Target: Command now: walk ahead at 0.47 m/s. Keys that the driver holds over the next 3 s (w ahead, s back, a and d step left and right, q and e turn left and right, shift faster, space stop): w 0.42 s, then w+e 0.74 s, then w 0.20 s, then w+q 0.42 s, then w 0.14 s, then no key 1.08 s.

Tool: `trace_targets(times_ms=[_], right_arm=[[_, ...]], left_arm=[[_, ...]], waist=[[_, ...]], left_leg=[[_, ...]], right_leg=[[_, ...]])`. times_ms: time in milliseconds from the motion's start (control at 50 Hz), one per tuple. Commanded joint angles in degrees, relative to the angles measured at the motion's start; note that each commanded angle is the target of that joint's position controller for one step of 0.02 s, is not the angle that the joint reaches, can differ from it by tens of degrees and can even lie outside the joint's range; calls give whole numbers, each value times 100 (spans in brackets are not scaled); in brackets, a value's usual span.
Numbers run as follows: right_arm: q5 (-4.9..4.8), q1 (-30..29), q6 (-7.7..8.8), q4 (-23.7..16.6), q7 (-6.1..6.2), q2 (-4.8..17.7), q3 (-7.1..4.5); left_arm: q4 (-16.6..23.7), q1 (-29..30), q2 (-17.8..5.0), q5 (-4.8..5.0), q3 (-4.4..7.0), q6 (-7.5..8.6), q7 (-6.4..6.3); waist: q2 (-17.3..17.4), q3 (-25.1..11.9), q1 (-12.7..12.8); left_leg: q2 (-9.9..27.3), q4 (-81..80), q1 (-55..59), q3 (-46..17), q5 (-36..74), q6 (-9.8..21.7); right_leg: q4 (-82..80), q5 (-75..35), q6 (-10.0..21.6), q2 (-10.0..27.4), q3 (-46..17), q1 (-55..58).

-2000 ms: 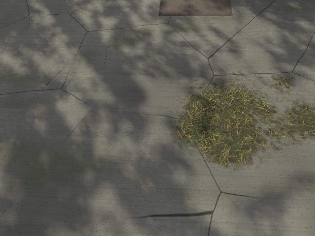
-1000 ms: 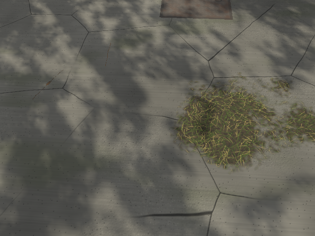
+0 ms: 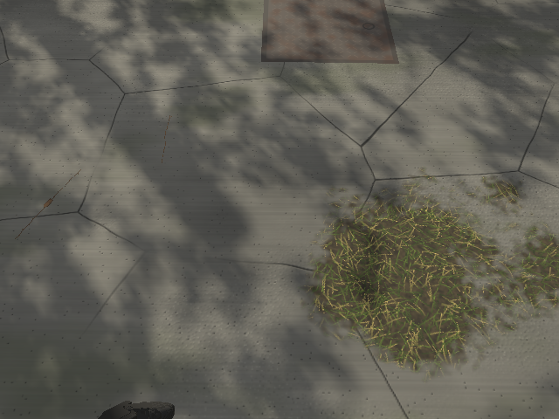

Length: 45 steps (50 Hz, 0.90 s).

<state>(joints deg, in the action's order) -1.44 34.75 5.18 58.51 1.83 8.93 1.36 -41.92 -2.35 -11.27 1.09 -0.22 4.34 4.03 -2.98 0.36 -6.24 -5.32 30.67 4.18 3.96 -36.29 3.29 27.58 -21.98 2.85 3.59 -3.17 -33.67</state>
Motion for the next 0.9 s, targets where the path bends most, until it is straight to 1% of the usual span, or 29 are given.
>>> trace_targets(times_ms=[20, 60, 80, 100, 120, 140, 160, 180, 200, 220, 240, 260, 280, 300, 340, 380, 420, 460, 500, 520, 540, 560, 580, 600, 620, 660, 700, 800, 900], right_arm=[[-57, 356, -156, -17, 227, 883, -287], [30, 258, -217, -1, 113, 891, -323], [105, 198, -231, -33, 38, 964, -358], [136, -109, -150, -60, -109, 985, -387], [66, -247, -45, -153, -187, 782, -358], [-107, 829, 92, -16, -259, 191, -140], [-307, 551, 226, -249, -297, 750, -209], [-437, -125, 255, -715, -218, 870, -246], [-241, -1106, 211, -953, -42, 1119, -315], [-220, -974, 128, -1054, 41, 910, -291], [-60, -972, 38, -1016, 70, 960, -336], [-23, -986, -74, -1009, 63, 760, -356], [13, -934, -94, -1039, 77, 547, -330], [83, -1172, -47, -1141, 86, 626, -360], [146, -1496, 26, -1182, 7, 625, -367], [65, -1985, -10, -1282, -66, 628, -352], [23, -2516, -57, -1461, -101, 802, -375], [55, -2896, -26, -1615, -148, 1007, -455], [73, -2529, 16, -1537, -180, 1133, -562], [71, -1733, 40, -1313, -156, 1363, -703], [100, -793, 43, -1176, -126, 1832, -847], [179, -403, 20, -1011, -197, 2218, -920], [169, -621, 84, -1121, -226, 1629, -776], [153, -1108, 128, -1216, -229, 1376, -688], [158, -1616, 146, -1300, -229, 1254, -642], [192, -2030, 175, -1265, -209, 1037, -595], [221, -1988, 218, -1152, -179, 988, -605], [237, -1652, 160, -855, -24, 1077, -661], [195, -1391, 121, -653, 40, 1162, -690]], left_arm=[[546, 1156, -156, 110, 69, 189, 171], [357, 689, -282, 18, 148, 177, 157], [84, -22, -554, 54, 292, 165, 88], [-222, -1133, -790, 33, 458, 161, -5], [-739, -2390, -995, -67, 451, 71, -66], [-855, -2738, -1182, -251, 422, 74, -115], [-1062, -3172, -1230, -70, 521, 2, -138], [-1194, -2884, -1400, 40, 571, -45, -231], [-912, -1866, -954, -4, 460, -90, -267], [-847, -1302, -1168, -77, 453, -16, -301], [-769, -820, -934, -91, 365, 144, -279], [-797, -398, -800, -49, 320, 200, -234], [-827, -212, -798, -67, 322, 203, -228], [-855, -314, -820, -104, 316, 238, -259], [-968, -647, -1006, -154, 369, 257, -382], [-1080, -1006, -1246, -5, 470, 203, -430], [-1192, -1205, -1281, 151, 516, 123, -456], [-1293, -1476, -1284, 182, 531, 41, -443], [-1319, -1501, -1260, 124, 509, -57, -445], [-1289, -1488, -1043, 56, 427, -88, -438], [-1150, -1548, -615, -89, 277, -90, -422], [-1071, -2106, -289, 20, 197, 14, -420], [-1194, -1928, -910, 114, 346, 67, -427], [-1089, -1503, -1131, 187, 425, 82, -432], [-1089, -1344, -1044, 155, 435, 62, -477], [-1128, -1334, -923, 57, 495, -34, -491], [-1144, -1347, -735, 76, 501, -150, -455], [-868, -754, -564, 36, 526, -242, -418], [-548, 70, -408, -4, 464, -226, -228]], waist=[[399, 792, -113], [513, 431, 79], [480, 73, 427], [270, -526, 1130], [-188, -986, 1584], [-1155, -2302, 1229], [-888, -2962, 1619], [-848, -2701, 1413], [735, -1437, 1280], [311, -1000, 840], [722, -491, 479], [450, 245, 167], [219, 448, 23], [80, 492, 90], [-202, 92, 235], [-172, -101, 477], [-48, 56, 633], [118, 224, 732], [137, 103, 452], [304, -305, 92], [1205, -1038, -200], [2851, -1589, 71], [1858, -1242, -7], [1375, -669, 86], [985, -432, 281], [1030, -228, 555], [909, -225, 637], [664, 38, 575], [576, 407, 375]], left_leg=[[1405, 421, -462, -934, 3820, 364], [1236, 1262, -411, -988, 4816, 370], [1252, 2060, -509, -1066, 5439, 414], [938, 3412, -1177, -919, 5899, 274], [461, 5827, -3007, -633, 2789, 29], [83, 7889, -5007, -1523, -1113, -76], [205, 7756, -5625, -1806, -892, -241], [615, 7481, -6318, -1379, -369, -311], [902, 6917, -6025, -695, 616, -261], [943, 7271, -5755, -692, 882, -408], [1314, 6358, -5192, -1078, 1434, -397], [1460, 5396, -4613, -1181, 1501, -466], [1541, 4407, -4030, -1081, 1658, -523], [1491, 3438, -3690, -939, 2197, -584], [1315, 1831, -2806, -691, 3400, -531], [1188, 1147, -2829, -654, 3789, -513], [1201, 659, -3165, -702, 3721, -358], [1099, 337, -3153, -631, 3453, -215], [937, 75, -2508, -484, 2957, -116], [950, -9, -1487, -534, 2841, -1], [1975, -287, -121, -1668, 2613, 276], [2918, -1306, 1093, -4198, 1088, 934], [2810, -1571, 776, -4385, 322, 829], [2702, -1573, 168, -3512, 576, 612], [2476, -1671, -373, -2824, 1357, 510], [2161, -1943, -975, -1797, 2514, 373], [2034, -2077, -1024, -1186, 3310, 387], [2082, -2252, -776, -327, 3922, 433], [2071, -2385, -605, 399, 4013, 348]], right_leg=[[-479, -123, 66, -70, 107, -252], [-686, 182, 201, -242, 236, 688], [-617, 502, 297, -263, 301, 1460], [-755, -121, 525, -192, 431, 3137], [-219, -1513, 851, 563, -78, 5123], [1928, -3183, 1716, 1819, -1441, 7462], [1083, -1506, 2272, 2043, -2352, 7665], [125, 1452, 2327, 2168, -2939, 7260], [-987, 2997, 1826, 1749, -2609, 5279], [-1234, 3187, 2179, 2188, -3105, 4049], [-1546, 3027, 1949, 2090, -2987, 2713], [-1721, 2517, 1598, 1636, -2014, 1370], [-1872, 2542, 1338, 1106, -1244, 614], [-1882, 1961, 1235, 773, -744, 313], [-1757, 1446, 1079, 366, -28, 379], [-1824, 1727, 1088, 637, -225, 1117], [-1792, 2535, 972, 846, -428, 1735], [-1577, 3072, 846, 962, -658, 2015], [-1011, 3094, 645, 832, -690, 2073], [-13, 2707, 464, 474, -463, 1812], [2019, 3628, 161, -130, 109, 934], [3708, 5432, 10, -809, 113, -749], [4489, 5253, 79, -565, -572, -1216], [4515, 4640, 206, -339, -586, -1426], [4322, 4106, 188, -93, -527, -1198], [3802, 3530, 121, 212, -522, -673], [3677, 3204, 77, 194, -447, -553], [2729, 2237, -58, 108, -516, -1113], [1534, 1589, -28, 91, 24, -930]])
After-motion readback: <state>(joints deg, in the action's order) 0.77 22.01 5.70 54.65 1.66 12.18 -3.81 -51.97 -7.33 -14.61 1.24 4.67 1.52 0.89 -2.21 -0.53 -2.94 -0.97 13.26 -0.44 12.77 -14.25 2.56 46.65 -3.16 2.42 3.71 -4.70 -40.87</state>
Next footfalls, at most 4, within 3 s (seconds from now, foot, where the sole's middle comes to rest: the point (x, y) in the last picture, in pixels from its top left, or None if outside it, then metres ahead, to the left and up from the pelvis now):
0.10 right None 0.26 -0.12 -0.86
0.52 left None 0.49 0.15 -0.86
1.12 right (299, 335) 0.74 -0.12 -0.86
1.62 left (264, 229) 1.12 -0.05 -0.86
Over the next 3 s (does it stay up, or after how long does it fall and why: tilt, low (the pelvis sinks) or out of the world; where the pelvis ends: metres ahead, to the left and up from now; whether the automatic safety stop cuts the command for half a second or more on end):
stays up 1.30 -0.17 -0.09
